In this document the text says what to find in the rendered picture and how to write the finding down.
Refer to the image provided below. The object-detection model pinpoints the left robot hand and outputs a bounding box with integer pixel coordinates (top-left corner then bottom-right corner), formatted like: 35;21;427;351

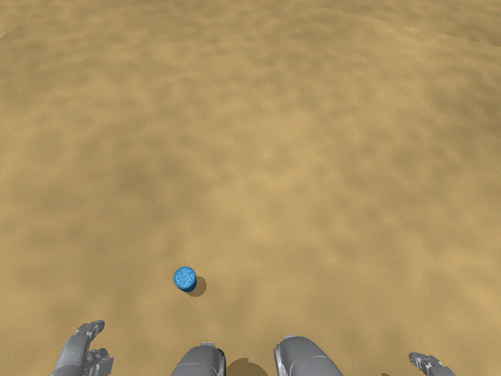
55;320;114;376

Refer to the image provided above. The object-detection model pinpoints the cup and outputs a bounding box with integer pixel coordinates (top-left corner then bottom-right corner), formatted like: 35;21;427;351
174;266;196;292

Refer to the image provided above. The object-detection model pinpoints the right robot hand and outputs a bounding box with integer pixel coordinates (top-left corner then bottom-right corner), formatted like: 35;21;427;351
409;352;455;376

